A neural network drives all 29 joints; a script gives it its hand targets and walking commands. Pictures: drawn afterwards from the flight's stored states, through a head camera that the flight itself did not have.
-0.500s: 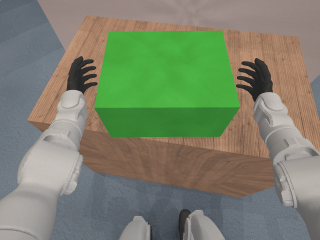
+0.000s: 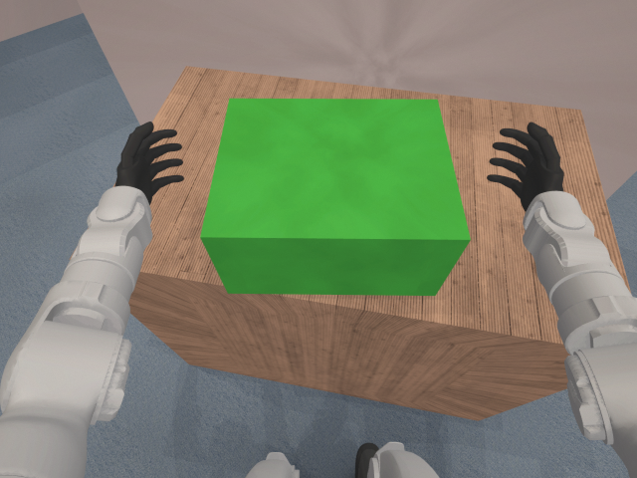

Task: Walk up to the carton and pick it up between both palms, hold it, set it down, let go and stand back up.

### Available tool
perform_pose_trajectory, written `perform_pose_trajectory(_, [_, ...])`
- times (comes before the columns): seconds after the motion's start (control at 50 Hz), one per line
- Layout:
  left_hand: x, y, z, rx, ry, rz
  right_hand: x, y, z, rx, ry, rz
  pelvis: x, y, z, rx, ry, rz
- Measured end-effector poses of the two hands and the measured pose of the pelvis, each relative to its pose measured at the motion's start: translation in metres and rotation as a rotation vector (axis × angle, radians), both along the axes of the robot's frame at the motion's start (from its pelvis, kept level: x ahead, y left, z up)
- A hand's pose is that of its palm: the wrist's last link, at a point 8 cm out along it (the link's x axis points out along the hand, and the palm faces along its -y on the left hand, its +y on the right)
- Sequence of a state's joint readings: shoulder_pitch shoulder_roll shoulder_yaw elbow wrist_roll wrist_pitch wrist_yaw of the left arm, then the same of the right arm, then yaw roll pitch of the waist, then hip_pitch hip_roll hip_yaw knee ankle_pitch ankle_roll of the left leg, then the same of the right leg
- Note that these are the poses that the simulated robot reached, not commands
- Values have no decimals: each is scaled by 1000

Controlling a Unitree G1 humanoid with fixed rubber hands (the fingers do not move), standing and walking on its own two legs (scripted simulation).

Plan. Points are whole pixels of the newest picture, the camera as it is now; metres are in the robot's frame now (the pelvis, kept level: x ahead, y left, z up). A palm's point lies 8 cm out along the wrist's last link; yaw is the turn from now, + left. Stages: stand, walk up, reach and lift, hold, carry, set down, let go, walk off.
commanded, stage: set down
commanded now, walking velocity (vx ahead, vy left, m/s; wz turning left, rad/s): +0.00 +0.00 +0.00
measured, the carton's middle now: (332, 196) +0.49 +0.00 +0.01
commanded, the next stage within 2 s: none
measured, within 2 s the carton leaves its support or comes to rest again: neither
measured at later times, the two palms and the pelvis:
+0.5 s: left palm (124, 240) +0.38 +0.26 +0.07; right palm (540, 246) +0.36 -0.24 +0.07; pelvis +0.00 +0.01 +0.02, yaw +0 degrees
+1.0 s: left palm (112, 253) +0.35 +0.26 +0.08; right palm (564, 264) +0.33 -0.25 +0.08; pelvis +0.00 +0.00 +0.02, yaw +0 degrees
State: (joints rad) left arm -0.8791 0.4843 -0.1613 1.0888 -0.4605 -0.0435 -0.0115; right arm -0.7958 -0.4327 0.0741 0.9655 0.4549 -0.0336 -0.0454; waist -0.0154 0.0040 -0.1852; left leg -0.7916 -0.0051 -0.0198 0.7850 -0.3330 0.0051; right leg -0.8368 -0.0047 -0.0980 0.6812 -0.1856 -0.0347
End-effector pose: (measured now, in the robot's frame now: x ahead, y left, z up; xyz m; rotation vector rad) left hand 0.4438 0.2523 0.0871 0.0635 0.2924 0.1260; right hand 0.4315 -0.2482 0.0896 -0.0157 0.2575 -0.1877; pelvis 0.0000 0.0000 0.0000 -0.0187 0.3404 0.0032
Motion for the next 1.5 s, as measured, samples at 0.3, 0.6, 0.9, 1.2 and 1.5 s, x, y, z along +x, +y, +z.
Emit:
perform_pose_trajectory(0.3, [-26,9,5,-5,34,-20,-33,5,9,0,40,40,-3,5,14,9,-119,4])
perform_pose_trajectory(0.6, [-88,13,-19,5,30,-9,-90,6,-17,38,14,39,-2,6,22,12,-198,0])
perform_pose_trajectory(0.9, [-103,17,-6,-27,18,26,-112,-6,-13,56,46,19,7,0,23,21,-302,3])
perform_pose_trajectory(1.2, [-104,3,-25,10,15,-35,-106,7,-25,31,28,45,11,-7,31,21,-307,3])
perform_pose_trajectory(1.5, [-180,23,-56,-2,59,28,-181,13,-54,58,68,-11,31,-1,33,12,-370,-1])
